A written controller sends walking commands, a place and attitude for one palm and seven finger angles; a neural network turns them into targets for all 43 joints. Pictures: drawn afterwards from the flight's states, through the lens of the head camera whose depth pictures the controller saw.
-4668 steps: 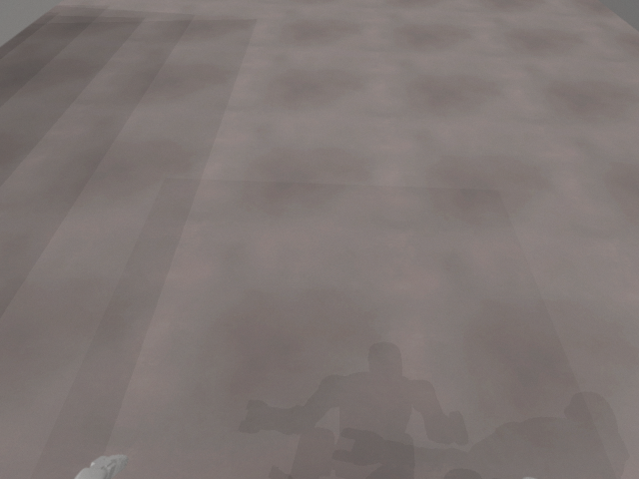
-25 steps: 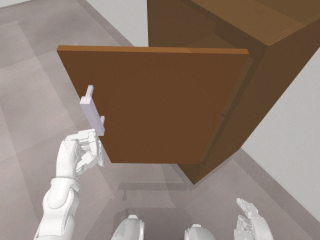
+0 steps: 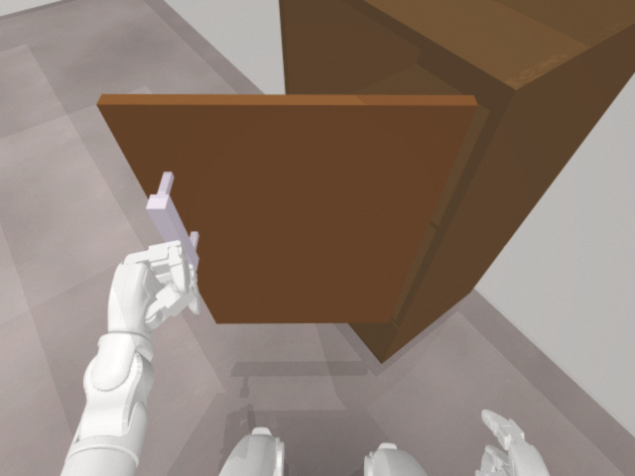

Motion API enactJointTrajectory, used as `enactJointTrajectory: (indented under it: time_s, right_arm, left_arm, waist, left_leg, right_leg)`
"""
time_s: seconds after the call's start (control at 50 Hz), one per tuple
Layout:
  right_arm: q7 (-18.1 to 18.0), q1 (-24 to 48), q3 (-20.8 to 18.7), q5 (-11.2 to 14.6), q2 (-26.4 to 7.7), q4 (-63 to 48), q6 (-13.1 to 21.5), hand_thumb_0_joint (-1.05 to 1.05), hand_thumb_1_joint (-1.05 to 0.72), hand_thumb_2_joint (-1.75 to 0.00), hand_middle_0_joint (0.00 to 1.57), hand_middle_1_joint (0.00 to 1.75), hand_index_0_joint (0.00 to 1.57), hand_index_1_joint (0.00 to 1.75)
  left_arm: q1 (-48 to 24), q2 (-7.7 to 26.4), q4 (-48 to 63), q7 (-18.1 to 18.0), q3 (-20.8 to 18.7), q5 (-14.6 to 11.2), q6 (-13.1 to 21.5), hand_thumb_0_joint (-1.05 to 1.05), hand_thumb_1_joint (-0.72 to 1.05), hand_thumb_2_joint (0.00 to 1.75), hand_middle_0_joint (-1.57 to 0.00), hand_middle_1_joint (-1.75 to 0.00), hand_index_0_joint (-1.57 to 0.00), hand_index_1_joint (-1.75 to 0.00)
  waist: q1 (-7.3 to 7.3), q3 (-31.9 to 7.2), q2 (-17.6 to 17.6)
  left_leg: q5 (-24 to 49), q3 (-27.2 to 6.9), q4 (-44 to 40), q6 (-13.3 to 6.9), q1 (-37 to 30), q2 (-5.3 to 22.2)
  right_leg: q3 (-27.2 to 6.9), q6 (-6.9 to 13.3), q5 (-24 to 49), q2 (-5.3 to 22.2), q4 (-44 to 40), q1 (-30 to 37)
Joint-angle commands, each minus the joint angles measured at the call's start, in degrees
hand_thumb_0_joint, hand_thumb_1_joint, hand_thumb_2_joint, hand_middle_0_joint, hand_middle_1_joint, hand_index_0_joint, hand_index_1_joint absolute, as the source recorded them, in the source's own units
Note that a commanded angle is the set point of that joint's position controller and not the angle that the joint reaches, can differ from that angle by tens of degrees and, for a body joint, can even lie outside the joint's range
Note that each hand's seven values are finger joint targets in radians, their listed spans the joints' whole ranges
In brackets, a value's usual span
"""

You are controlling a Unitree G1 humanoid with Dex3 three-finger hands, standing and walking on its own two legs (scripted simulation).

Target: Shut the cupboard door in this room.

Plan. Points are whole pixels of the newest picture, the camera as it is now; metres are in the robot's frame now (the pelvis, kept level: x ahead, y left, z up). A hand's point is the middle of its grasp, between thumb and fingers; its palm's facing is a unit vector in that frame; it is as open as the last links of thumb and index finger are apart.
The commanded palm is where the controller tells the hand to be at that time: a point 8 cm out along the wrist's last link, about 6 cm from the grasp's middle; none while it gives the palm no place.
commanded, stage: bring the fist close to the handle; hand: left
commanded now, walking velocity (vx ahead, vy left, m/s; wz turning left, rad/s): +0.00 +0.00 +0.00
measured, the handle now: (179, 224) +0.42 +0.21 +0.05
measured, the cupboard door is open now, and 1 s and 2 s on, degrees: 54 43 28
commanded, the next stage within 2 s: push the door shut along its arc in 0.10 s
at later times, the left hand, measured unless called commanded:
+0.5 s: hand (196, 264) +0.36 +0.17 +0.05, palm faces -0.03 -1.00 -0.03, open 3.1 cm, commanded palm +0.35 +0.22 +0.05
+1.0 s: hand (213, 228) +0.42 +0.16 +0.05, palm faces -0.17 -0.98 -0.02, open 3.1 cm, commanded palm +0.41 +0.20 +0.05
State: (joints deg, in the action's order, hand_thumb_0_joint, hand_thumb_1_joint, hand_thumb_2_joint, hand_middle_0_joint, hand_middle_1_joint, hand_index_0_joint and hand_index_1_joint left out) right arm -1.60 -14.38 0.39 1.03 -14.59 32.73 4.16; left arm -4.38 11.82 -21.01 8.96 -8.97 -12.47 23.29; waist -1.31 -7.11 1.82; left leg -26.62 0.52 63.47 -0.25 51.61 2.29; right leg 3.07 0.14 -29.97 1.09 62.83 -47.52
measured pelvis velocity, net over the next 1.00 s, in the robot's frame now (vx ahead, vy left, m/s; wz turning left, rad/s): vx -0.01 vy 0.01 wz -0.01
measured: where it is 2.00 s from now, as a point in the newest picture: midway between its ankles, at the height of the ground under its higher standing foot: outside the picture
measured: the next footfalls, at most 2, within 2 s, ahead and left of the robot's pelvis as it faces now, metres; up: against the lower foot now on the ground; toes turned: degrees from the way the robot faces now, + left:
none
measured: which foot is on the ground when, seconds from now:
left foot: down 0.00-1.00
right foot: down 0.00-1.00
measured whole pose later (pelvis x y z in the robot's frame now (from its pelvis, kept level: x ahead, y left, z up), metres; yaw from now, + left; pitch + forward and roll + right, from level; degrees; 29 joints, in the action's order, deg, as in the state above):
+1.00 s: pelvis -0.01 +0.01 -0.01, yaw +0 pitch +18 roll -2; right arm -1.4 -17.3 0.6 1.9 -15.6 36.5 3.5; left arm -33.8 18.5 -49.7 19.0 -11.7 -11.3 23.7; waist -4.3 -7.0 2.2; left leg -26.4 0.2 66.3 -1.0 58.2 2.2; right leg 3.2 -0.4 -29.4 1.1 64.8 -53.5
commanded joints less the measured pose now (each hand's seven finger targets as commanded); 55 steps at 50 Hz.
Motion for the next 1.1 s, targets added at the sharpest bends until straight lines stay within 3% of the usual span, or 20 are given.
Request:
enactJointTrajectory:
  time_s: [0.0, 0.02, 0.06, 0.2, 0.3, 0.42, 0.48, 0.58, 0.66, 0.7, 0.78, 0.82, 0.86, 0.88, 0.92, 0.96, 1.0, 1.04, 1.06, 1.08]
  right_arm:
    - [-0.7, 1.4, -3.0, -0.3, -7.2, -7.5, 3.0, 0.0, -0.9, -0.9, 0.2, 0.3, 0.2, 0.3]
    - [-0.9, 1.1, -3.0, -0.3, -7.4, -7.5, 3.0, 0.0, -0.9, -0.9, 0.2, 0.3, 0.2, 0.3]
    - [-0.7, 1.6, -2.8, -0.1, -7.1, -7.3, 3.2, 0.0, -0.9, -0.9, 0.2, 0.3, 0.2, 0.3]
    - [-0.8, 1.2, -2.9, -0.2, -7.2, -7.4, 2.8, 0.0, -0.9, -0.9, 0.2, 0.3, 0.2, 0.3]
    - [-1.2, 0.7, -2.6, 0.0, -7.5, -6.3, 2.8, 0.0, -0.9, -0.9, 0.2, 0.3, 0.2, 0.3]
    - [-1.3, -0.7, -2.8, 0.2, -8.1, -5.6, 3.2, 0.0, -0.9, -0.9, 0.2, 0.3, 0.2, 0.3]
    - [-1.2, -1.2, -2.9, 0.5, -8.3, -5.0, 3.2, 0.0, -0.9, -0.9, 0.2, 0.3, 0.2, 0.3]
    - [-1.4, -2.4, -3.0, 0.7, -8.8, -3.9, 3.2, 0.0, -0.9, -0.9, 0.2, 0.3, 0.2, 0.3]
    - [-1.1, -3.5, -3.1, 0.6, -9.1, -3.3, 3.1, 0.0, -0.9, -0.9, 0.2, 0.3, 0.2, 0.3]
    - [-1.0, -3.9, -3.2, 0.6, -9.2, -3.0, 2.7, 0.0, -0.9, -0.9, 0.2, 0.3, 0.2, 0.3]
    - [-0.9, -4.7, -3.1, 0.6, -9.6, -2.8, 2.1, 0.0, -0.9, -0.9, 0.2, 0.3, 0.2, 0.3]
    - [-0.7, -5.0, -3.1, 0.7, -9.7, -3.0, 1.9, 0.0, -0.9, -0.9, 0.2, 0.3, 0.2, 0.3]
    - [-0.6, -5.2, -3.1, 0.8, -9.6, -2.4, 1.7, 0.0, -0.9, -0.9, 0.2, 0.3, 0.2, 0.3]
    - [-0.6, -5.7, -3.2, 0.7, -9.9, -2.1, 1.6, 0.0, -0.9, -0.9, 0.2, 0.3, 0.2, 0.3]
    - [-0.6, -6.1, -3.3, 0.8, -10.0, -2.3, 1.7, 0.0, -0.9, -0.9, 0.2, 0.3, 0.2, 0.3]
    - [-0.4, -6.5, -3.4, 0.7, -10.2, -1.5, 1.3, 0.0, -0.9, -0.9, 0.2, 0.3, 0.2, 0.3]
    - [-0.3, -6.5, -3.4, 0.8, -10.0, -1.4, 1.2, 0.0, -0.9, -0.9, 0.2, 0.3, 0.2, 0.3]
    - [-0.4, -7.2, -3.4, 0.7, -10.4, -0.7, 1.1, 0.0, -0.9, -0.9, 0.2, 0.3, 0.2, 0.3]
    - [-0.4, -7.5, -3.4, 0.6, -10.6, -0.6, 0.9, 0.0, -0.9, -0.9, 0.2, 0.3, 0.2, 0.3]
    - [-0.3, -7.4, -3.1, 0.6, -10.4, -0.7, 0.8, 0.0, -0.9, -0.9, 0.2, 0.3, 0.2, 0.3]
  left_arm:
    - [-13.2, 8.0, 12.5, -0.2, -3.1, -0.6, 4.9, 0.0, 0.9, 0.9, -1.3, -1.5, -1.3, -1.5]
    - [-12.8, 8.9, 12.1, -0.4, -3.6, -0.4, 4.9, 0.0, 0.9, 0.9, -1.3, -1.5, -1.3, -1.5]
    - [-15.1, 7.1, 12.0, -0.4, -1.5, -0.2, 5.0, 0.0, 0.9, 0.9, -1.3, -1.5, -1.3, -1.5]
    - [-13.7, 8.6, 10.1, -0.4, -3.7, -0.3, 4.2, 0.0, 0.9, 0.9, -1.3, -1.5, -1.3, -1.5]
    - [-22.6, 9.0, 7.2, 1.5, -2.3, 0.2, 4.4, 0.0, 0.9, 0.9, -1.3, -1.5, -1.3, -1.5]
    - [-27.9, 10.2, 2.1, 3.7, -2.6, 0.0, 3.4, 0.0, 0.9, 0.9, -1.3, -1.5, -1.3, -1.5]
    - [-32.3, 8.8, 0.0, 4.8, -0.7, 0.2, 3.1, 0.0, 0.9, 0.9, -1.3, -1.5, -1.3, -1.5]
    - [-39.7, 10.1, -3.8, 6.0, -0.9, 0.4, 2.9, 0.0, 0.9, 0.9, -1.3, -1.5, -1.3, -1.5]
    - [-42.4, 11.8, -7.4, 7.1, -2.1, 0.5, 3.1, 0.0, 0.9, 0.9, -1.3, -1.5, -1.3, -1.5]
    - [-44.8, 12.4, -8.9, 7.7, -2.4, 0.6, 3.2, 0.0, 0.9, 0.9, -1.3, -1.5, -1.3, -1.5]
    - [-46.5, 15.8, -11.7, 8.9, -5.0, 0.6, 3.8, 0.0, 0.9, 0.9, -1.3, -1.5, -1.3, -1.5]
    - [-47.9, 15.4, -12.4, 9.8, -4.3, 0.4, 3.8, 0.0, 0.9, 0.9, -1.3, -1.5, -1.3, -1.5]
    - [-51.0, 14.0, -14.2, 10.5, -2.8, 0.4, 3.8, 0.0, 0.9, 0.9, -1.3, -1.5, -1.3, -1.5]
    - [-53.0, 15.3, -14.6, 10.6, -3.6, 0.6, 4.1, 0.0, 0.9, 0.9, -1.3, -1.5, -1.3, -1.5]
    - [-54.2, 14.4, -14.7, 11.0, -2.6, 0.6, 4.5, 0.0, 0.9, 0.9, -1.3, -1.5, -1.3, -1.5]
    - [-56.2, 14.6, -17.0, 11.2, -2.6, 0.8, 4.6, 0.0, 0.9, 0.9, -1.3, -1.5, -1.3, -1.5]
    - [-57.8, 12.7, -18.3, 11.5, -0.8, 1.1, 4.5, 0.0, 0.9, 0.9, -1.3, -1.5, -1.3, -1.5]
    - [-61.3, 14.9, -20.1, 11.3, -2.2, 1.5, 4.8, 0.0, 0.9, 0.9, -1.3, -1.5, -1.3, -1.5]
    - [-60.5, 16.3, -21.5, 11.3, -3.6, 1.8, 4.8, 0.0, 0.9, 0.9, -1.3, -1.5, -1.3, -1.5]
    - [-62.7, 15.4, -21.7, 11.4, -2.5, 1.7, 4.8, 0.0, 0.9, 0.9, -1.3, -1.5, -1.3, -1.5]
  waist:
    - [0.05, -17.6, -0.4]
    - [0.0, -17.9, -1.4]
    - [-0.53, -16.5, 0.0]
    - [0.47, -18.5, -1.0]
    - [-1.69, -17.2, -0.8]
    - [-1.93, -18.9, 0.7]
    - [-2.97, -19.4, -0.1]
    - [-3.93, -20.2, 0.3]
    - [-3.34, -22.4, 1.3]
    - [-3.94, -22.2, 0.8]
    - [-3.45, -23.4, 0.8]
    - [-3.64, -23.8, 1.8]
    - [-4.85, -22.3, 2.4]
    - [-4.95, -22.7, 2.2]
    - [-5.02, -23.9, 4.1]
    - [-5.57, -23.2, 2.7]
    - [-6.11, -23.4, 3.7]
    - [-6.76, -23.7, 2.5]
    - [-6.03, -24.2, 2.9]
    - [-6.63, -24.0, 3.2]
  left_leg:
    - [10.5, -1.2, -8.4, -0.9, -12.7, -2.1]
    - [10.6, -1.2, -8.1, -1.1, -12.3, -2.1]
    - [8.6, -1.2, -8.5, -1.0, -12.3, -2.1]
    - [10.6, -0.9, -8.5, -1.0, -12.3, -2.2]
    - [9.4, -1.4, -7.8, -1.1, -12.1, -1.9]
    - [10.7, -1.8, -7.2, -1.0, -13.2, -1.9]
    - [10.1, -2.3, -7.2, -1.0, -14.1, -1.6]
    - [9.8, -2.8, -6.8, -1.0, -14.5, -1.5]
    - [11.5, -3.3, -6.5, -0.8, -15.6, -1.6]
    - [11.0, -3.3, -6.5, -1.0, -15.4, -1.5]
    - [12.2, -3.1, -6.1, -1.0, -14.5, -1.6]
    - [12.1, -3.4, -6.1, -1.0, -14.9, -1.5]
    - [11.1, -3.5, -5.9, -1.0, -15.2, -1.3]
    - [11.1, -3.9, -5.8, -1.0, -15.3, -1.2]
    - [12.4, -4.4, -5.8, -0.9, -17.4, -1.3]
    - [11.0, -4.9, -6.1, -0.8, -17.4, -1.0]
    - [10.6, -4.9, -6.0, -0.9, -17.8, -1.1]
    - [10.7, -5.0, -5.5, -1.1, -17.1, -1.1]
    - [10.4, -5.2, -5.4, -0.9, -16.9, -1.0]
    - [10.1, -5.2, -5.5, -1.0, -16.8, -1.1]
  right_leg:
    - [-1.7, 1.1, 14.8, -1.9, -8.9, 7.1]
    - [-1.9, 1.0, 14.7, -2.0, -8.9, 7.4]
    - [-1.8, 1.0, 12.6, -1.8, -9.3, 5.9]
    - [-2.1, 1.0, 15.2, -1.8, -9.2, 8.4]
    - [-2.1, 1.0, 14.2, -1.8, -8.9, 5.6]
    - [-1.9, 1.2, 15.2, -1.9, -8.3, 4.4]
    - [-1.6, 1.1, 14.4, -1.8, -8.5, 2.8]
    - [-1.4, 1.2, 13.6, -1.7, -8.3, 1.1]
    - [-1.2, 1.6, 14.4, -1.8, -7.5, 0.8]
    - [-1.2, 1.5, 13.9, -1.9, -7.8, 0.2]
    - [-1.6, 1.7, 15.3, -2.0, -7.3, 1.7]
    - [-1.3, 1.8, 14.6, -2.1, -7.1, 0.6]
    - [-1.2, 1.7, 13.6, -2.2, -7.4, -1.7]
    - [-1.2, 1.8, 13.3, -2.2, -7.1, -1.9]
    - [-0.7, 2.0, 13.1, -2.4, -6.7, -3.5]
    - [-0.5, 1.9, 11.8, -2.3, -6.8, -4.8]
    - [-0.5, 1.9, 11.2, -2.4, -7.0, -5.8]
    - [-0.5, 1.9, 11.4, -2.4, -6.6, -6.1]
    - [-0.5, 2.0, 10.9, -2.4, -6.3, -6.3]
    - [-0.5, 2.0, 10.7, -2.4, -6.4, -6.6]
